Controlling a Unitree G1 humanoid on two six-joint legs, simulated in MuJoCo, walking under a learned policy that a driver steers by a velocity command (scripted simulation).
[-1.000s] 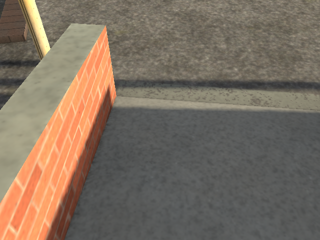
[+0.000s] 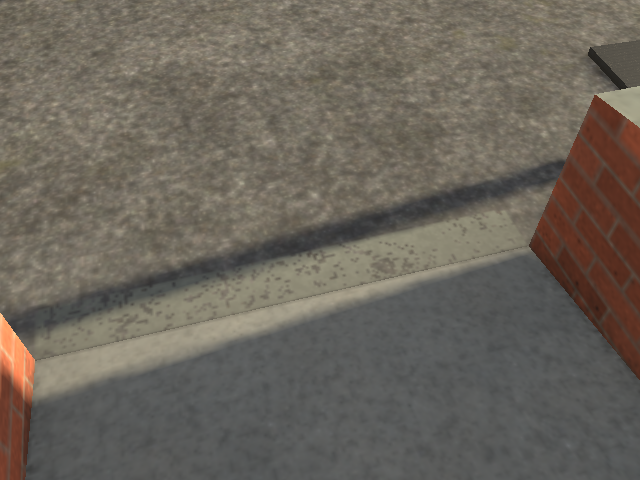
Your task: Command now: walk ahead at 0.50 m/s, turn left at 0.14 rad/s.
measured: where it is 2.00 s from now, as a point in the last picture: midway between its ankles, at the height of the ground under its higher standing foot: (234, 357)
